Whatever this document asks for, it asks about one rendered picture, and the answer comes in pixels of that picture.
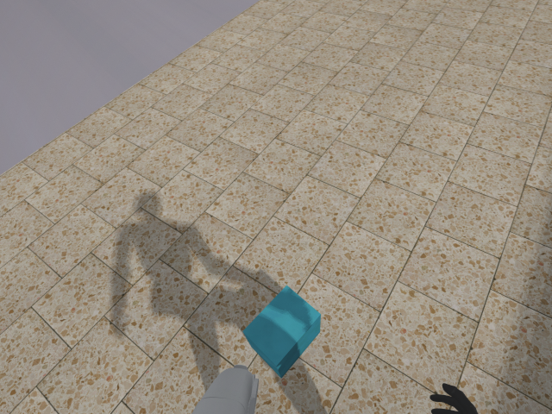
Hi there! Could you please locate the carton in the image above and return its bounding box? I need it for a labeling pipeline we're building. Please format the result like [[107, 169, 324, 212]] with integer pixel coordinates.
[[242, 285, 321, 379]]

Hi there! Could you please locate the left robot thigh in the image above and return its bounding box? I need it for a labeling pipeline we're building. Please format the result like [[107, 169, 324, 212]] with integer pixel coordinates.
[[192, 367, 259, 414]]

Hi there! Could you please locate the robot right hand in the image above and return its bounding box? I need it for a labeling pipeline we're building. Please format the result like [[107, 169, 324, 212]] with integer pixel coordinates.
[[430, 383, 478, 414]]

